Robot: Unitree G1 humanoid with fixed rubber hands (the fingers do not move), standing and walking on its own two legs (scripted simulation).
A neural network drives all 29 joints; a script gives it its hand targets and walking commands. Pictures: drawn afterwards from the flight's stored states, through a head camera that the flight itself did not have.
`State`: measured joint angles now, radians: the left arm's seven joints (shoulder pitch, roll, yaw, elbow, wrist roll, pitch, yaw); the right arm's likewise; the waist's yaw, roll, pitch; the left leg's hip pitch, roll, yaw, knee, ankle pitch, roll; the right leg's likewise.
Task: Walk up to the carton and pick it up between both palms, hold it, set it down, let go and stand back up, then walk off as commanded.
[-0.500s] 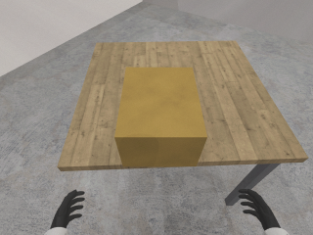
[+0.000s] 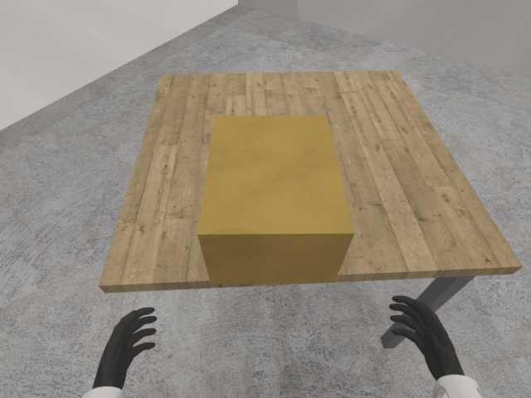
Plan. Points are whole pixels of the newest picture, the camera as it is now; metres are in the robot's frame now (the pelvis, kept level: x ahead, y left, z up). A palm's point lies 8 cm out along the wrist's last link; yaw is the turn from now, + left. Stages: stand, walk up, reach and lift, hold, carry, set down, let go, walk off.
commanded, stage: reach and lift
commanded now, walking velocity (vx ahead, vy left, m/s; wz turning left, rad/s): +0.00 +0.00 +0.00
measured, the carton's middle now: (271, 195) +0.47 +0.00 -0.01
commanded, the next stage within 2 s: none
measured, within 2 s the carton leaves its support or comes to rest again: neither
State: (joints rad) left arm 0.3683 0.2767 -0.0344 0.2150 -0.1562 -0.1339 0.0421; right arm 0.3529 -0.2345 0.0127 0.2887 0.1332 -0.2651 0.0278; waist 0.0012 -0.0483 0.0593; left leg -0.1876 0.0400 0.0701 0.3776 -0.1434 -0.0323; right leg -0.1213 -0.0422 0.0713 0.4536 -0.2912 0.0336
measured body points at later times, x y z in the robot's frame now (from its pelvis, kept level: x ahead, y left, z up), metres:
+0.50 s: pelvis +0.00 +0.00 +0.00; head +0.01 +0.00 +0.45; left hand +0.23 +0.22 +0.02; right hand +0.23 -0.22 +0.03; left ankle +0.04 +0.14 -0.74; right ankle -0.02 -0.14 -0.74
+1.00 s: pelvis +0.00 +0.00 +0.00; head +0.01 -0.01 +0.45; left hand +0.31 +0.21 +0.08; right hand +0.30 -0.22 +0.08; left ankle +0.04 +0.14 -0.74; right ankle -0.02 -0.14 -0.74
